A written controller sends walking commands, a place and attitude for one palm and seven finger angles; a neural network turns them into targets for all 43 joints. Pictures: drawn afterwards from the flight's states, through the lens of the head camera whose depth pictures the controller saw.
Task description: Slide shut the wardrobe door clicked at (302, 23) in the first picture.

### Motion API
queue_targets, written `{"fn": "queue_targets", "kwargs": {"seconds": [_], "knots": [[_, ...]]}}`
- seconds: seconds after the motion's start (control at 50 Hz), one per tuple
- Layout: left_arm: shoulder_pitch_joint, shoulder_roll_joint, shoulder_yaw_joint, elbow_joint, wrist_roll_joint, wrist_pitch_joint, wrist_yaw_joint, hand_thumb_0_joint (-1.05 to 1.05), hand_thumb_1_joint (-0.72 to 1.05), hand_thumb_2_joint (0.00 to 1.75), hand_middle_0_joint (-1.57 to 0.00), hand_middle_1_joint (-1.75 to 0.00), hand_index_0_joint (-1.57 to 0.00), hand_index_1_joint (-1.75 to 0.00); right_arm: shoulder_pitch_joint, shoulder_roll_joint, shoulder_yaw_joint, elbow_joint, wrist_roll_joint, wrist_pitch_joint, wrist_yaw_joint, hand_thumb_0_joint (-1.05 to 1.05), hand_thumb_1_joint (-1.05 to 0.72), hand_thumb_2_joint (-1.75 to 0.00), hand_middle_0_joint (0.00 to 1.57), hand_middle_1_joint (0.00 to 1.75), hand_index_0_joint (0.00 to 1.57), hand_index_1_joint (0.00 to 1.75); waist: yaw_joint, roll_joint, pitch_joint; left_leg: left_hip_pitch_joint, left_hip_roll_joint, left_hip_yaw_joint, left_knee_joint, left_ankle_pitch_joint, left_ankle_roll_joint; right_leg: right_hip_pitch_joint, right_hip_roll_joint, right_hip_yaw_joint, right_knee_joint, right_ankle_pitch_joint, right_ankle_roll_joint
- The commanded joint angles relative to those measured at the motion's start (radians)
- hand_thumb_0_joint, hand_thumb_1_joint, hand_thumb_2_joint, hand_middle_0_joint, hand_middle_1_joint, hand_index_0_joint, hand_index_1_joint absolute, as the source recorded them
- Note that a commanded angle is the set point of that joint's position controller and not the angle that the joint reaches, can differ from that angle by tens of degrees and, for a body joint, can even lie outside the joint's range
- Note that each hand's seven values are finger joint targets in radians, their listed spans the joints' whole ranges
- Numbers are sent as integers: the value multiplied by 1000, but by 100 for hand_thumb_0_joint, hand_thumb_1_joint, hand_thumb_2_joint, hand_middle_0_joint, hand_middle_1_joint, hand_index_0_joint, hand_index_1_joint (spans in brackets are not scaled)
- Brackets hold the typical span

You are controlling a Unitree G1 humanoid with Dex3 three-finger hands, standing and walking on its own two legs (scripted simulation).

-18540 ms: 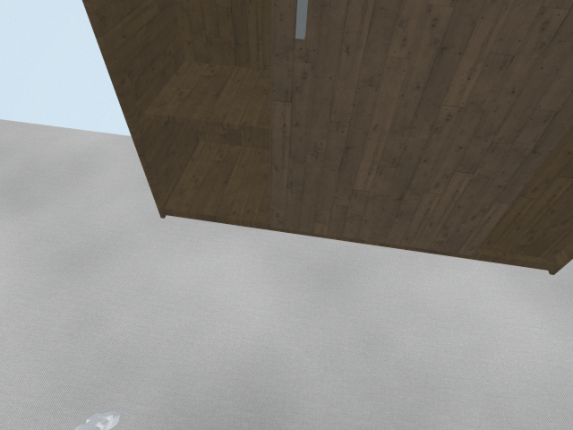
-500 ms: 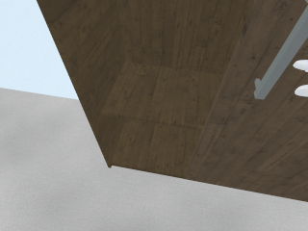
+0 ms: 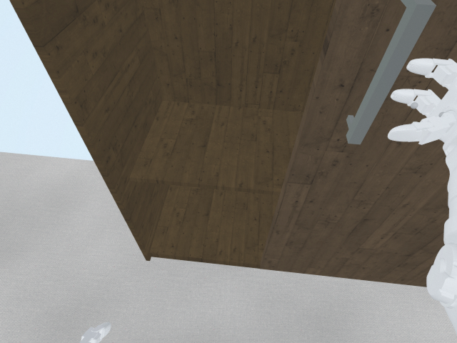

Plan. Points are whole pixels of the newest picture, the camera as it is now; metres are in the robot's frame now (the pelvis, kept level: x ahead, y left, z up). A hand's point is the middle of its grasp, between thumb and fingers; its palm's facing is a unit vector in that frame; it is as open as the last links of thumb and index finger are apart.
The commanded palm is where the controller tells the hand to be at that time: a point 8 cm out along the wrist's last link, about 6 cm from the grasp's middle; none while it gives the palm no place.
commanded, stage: feel for the door with the fingertips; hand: right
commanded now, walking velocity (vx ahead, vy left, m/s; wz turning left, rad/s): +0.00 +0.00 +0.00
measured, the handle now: (377, 77) +0.50 -0.18 +0.23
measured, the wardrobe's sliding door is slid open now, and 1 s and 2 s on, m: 0.50 0.50 0.50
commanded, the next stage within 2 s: slide the fingers in behind the handle in 0.34 s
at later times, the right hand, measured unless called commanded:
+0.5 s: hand (407, 100) +0.46 -0.22 +0.22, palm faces +0.07 +1.00 -0.03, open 13.8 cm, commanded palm +0.45 -0.26 +0.22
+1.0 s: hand (396, 108) +0.44 -0.21 +0.22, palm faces +0.04 +1.00 -0.01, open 14.0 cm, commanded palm +0.42 -0.25 +0.22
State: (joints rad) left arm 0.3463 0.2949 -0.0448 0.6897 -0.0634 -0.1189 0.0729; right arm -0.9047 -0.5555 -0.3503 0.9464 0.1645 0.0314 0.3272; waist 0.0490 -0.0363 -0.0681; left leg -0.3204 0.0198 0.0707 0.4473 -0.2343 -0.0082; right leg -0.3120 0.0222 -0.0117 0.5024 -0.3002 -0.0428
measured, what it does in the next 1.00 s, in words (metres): stands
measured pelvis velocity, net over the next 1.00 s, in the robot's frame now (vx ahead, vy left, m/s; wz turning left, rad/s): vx -0.01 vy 0.01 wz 0.03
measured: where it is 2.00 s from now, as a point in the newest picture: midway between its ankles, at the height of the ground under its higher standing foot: outside the picture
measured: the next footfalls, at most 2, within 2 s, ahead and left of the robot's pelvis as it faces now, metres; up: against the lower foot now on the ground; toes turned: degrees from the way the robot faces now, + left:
none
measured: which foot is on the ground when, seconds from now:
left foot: down 0.00-1.00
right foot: down 0.00-1.00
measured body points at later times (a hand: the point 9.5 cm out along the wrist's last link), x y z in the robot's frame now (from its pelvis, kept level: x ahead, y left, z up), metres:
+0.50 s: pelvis -0.01 +0.02 +0.00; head +0.02 +0.02 +0.45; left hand +0.04 +0.29 -0.12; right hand +0.45 -0.27 +0.23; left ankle -0.01 +0.13 -0.74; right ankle -0.03 -0.09 -0.74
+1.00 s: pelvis -0.01 +0.01 +0.00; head +0.01 +0.03 +0.45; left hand +0.07 +0.28 -0.11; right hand +0.44 -0.26 +0.22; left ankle -0.01 +0.13 -0.74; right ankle -0.03 -0.09 -0.74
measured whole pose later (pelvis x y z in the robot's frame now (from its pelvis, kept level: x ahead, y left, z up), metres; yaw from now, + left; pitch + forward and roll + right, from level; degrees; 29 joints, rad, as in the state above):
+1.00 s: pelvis -0.01 +0.01 +0.00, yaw +2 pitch +5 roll +1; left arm 0.35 0.29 -0.05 0.67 -0.07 -0.13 0.07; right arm -0.82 -0.53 -0.40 0.86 0.16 0.04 0.30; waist 0.07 -0.05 -0.06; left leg -0.31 0.00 0.05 0.44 -0.22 0.01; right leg -0.28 0.00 -0.03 0.48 -0.29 -0.03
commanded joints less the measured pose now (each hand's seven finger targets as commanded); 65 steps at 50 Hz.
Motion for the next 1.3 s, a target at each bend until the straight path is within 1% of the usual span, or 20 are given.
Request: {"fn": "queue_targets", "kwargs": {"seconds": [0.0,0.06,0.1,0.16,0.26,0.44,0.48,0.52,0.56,0.64,0.68,0.74,0.84,0.92,0.98,1.02,1.08,1.1,1.22,1.28], "knots": [[43,158,59,-79,3,-47,13,0,90,90,-20,-30,-20,-30,-586,-200,-12,-246,7,-61,-26,0,50,-30,30,120,30,120,52,-82,-301,14,-24,-12,-15,283,43,262,-48,91,-28,457,44],[48,155,57,-72,4,-50,14,0,90,90,-20,-30,-20,-30,-620,-179,13,-232,0,-75,-35,0,50,-30,30,120,30,120,62,-44,-315,38,-26,-15,-16,308,43,260,-44,86,-27,457,35],[38,148,56,-74,5,-60,13,0,90,90,-20,-30,-20,-30,-615,-148,27,-248,4,-84,-30,0,50,-30,30,120,30,120,58,-88,-336,30,-24,-19,-15,316,44,301,-45,90,-22,496,41],[45,153,52,-61,5,-59,16,0,90,90,-20,-30,-20,-30,-599,-178,-2,-184,14,-89,-27,0,50,-30,30,120,30,120,58,-2,-295,52,-29,-19,-24,310,42,247,-40,83,-30,431,28],[53,151,48,-56,3,-67,18,0,90,90,-20,-30,-20,-30,-665,-176,22,-143,-2,-106,-24,0,50,-30,30,120,30,120,71,-44,-275,58,-23,-27,-28,299,42,209,-29,71,-37,367,20],[91,163,50,-28,1,-84,24,0,90,90,-20,-30,-20,-30,-711,-222,17,-55,-2,-143,3,0,50,-30,30,120,30,120,94,-32,-262,49,-22,-41,-48,240,34,160,-24,59,-40,260,6],[96,166,51,-35,1,-85,24,0,90,90,-20,-30,-20,-30,-684,-260,-12,-55,-6,-149,11,0,50,-30,30,120,30,120,81,-30,-301,76,-24,-42,-42,251,34,158,-20,62,-44,266,6],[88,159,52,-45,0,-90,20,0,90,90,-20,-30,-20,-30,-653,-223,5,-79,-1,-153,23,0,50,-30,30,120,30,120,70,-78,-310,72,-24,-41,-40,265,37,186,-19,61,-40,293,9],[92,167,55,-45,0,-82,20,0,90,90,-20,-30,-20,-30,-617,-264,-35,-77,10,-147,24,0,50,-30,30,120,30,120,65,-10,-310,98,-26,-43,-42,284,31,158,-21,52,-39,291,1],[84,174,52,-57,-4,-70,20,0,90,90,-20,-30,-20,-30,-572,-343,-78,-61,-5,-133,30,0,50,-30,30,120,30,120,49,-23,-260,104,-19,-50,-47,236,32,98,-19,42,-50,229,-4],[74,164,52,-78,-6,-70,18,0,90,90,-20,-30,-20,-30,-556,-313,-48,-116,-14,-132,33,0,50,-30,30,120,30,120,46,-81,-284,100,-20,-47,-43,251,34,133,-18,43,-53,256,0],[67,168,58,-92,-4,-63,16,0,90,90,-20,-30,-20,-30,-463,-296,-79,-141,20,-109,30,0,50,-30,30,120,30,120,30,2,-314,131,-25,-40,-38,289,34,141,-26,43,-47,299,-2],[25,162,55,-124,-8,-53,8,0,90,90,-20,-30,-20,-30,-384,-323,-117,-259,16,-71,-1,0,50,-30,30,120,30,120,3,-8,-294,148,-23,-39,-29,306,35,131,-28,33,-52,317,-2],[3,148,54,-137,-8,-57,10,0,90,90,-20,-30,-20,-30,-434,-301,-105,-354,10,-59,-34,0,50,-30,30,120,30,120,12,-49,-313,135,-26,-37,-27,312,37,182,-30,42,-53,345,3],[-9,141,54,-142,-6,-55,11,0,90,90,-20,-30,-20,-30,-408,-283,-108,-394,13,-53,-41,0,50,-30,30,120,30,120,5,-19,-343,168,-24,-34,-16,373,37,199,-31,38,-43,405,3],[-23,135,51,-137,-11,-58,11,0,90,90,-20,-30,-20,-30,-402,-216,-57,-365,16,-34,-39,0,50,-30,30,120,30,120,14,-48,-284,127,-23,-30,-20,349,38,195,-32,40,-44,392,7],[-30,135,50,-134,-12,-53,11,0,90,90,-20,-30,-20,-30,-401,-207,-51,-366,14,-11,-48,0,50,-30,30,120,30,120,12,-35,-290,127,-22,-28,-16,351,40,200,-30,43,-41,396,9],[-39,131,49,-138,-13,-55,10,0,90,90,-20,-30,-20,-30,-408,-162,-17,-371,18,-5,-49,0,50,-30,30,120,30,120,18,-31,-279,116,-21,-26,-16,343,40,202,-30,46,-41,393,9],[-46,127,47,-119,-13,-52,14,0,90,90,-20,-30,-20,-30,-471,-103,28,-342,17,2,-79,0,50,-30,30,120,30,120,32,-15,-254,81,-19,-24,-17,298,41,202,-32,58,-42,356,13],[-40,127,45,-108,-10,-54,17,0,90,90,-20,-30,-20,-30,-512,-119,13,-315,13,-10,-99,0,50,-30,30,120,30,120,33,-8,-255,76,-21,-27,-23,269,42,201,-29,63,-47,322,13]]}}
